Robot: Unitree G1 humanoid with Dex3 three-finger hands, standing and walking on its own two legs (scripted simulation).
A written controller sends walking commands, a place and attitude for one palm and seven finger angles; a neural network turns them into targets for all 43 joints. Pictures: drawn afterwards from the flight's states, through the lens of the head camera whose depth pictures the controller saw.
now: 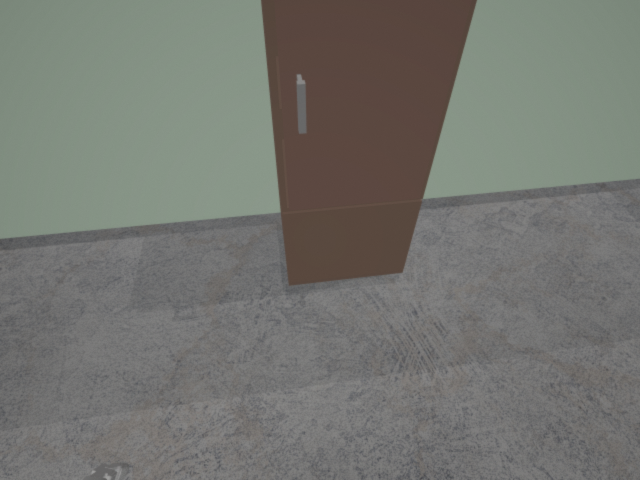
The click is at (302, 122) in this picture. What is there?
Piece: cupboard door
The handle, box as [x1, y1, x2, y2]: [296, 74, 306, 133]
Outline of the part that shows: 297,74 296,82 298,130 299,133 306,132 305,84 304,80 301,79 300,74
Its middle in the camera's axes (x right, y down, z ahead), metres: -0.05 -0.32 +0.91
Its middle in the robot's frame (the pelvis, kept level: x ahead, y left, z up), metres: +0.90 +0.10 +0.02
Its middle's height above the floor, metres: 0.79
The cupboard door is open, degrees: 0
